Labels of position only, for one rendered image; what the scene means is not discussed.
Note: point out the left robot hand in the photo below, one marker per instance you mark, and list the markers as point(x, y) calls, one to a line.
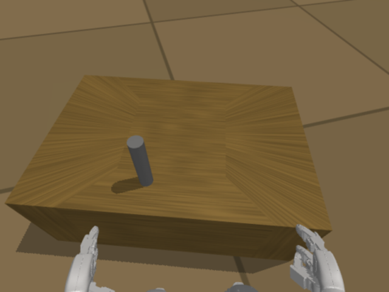
point(81, 274)

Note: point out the can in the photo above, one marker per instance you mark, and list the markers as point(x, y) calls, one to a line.
point(139, 156)

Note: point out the right robot hand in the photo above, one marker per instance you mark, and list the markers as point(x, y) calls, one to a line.
point(321, 270)

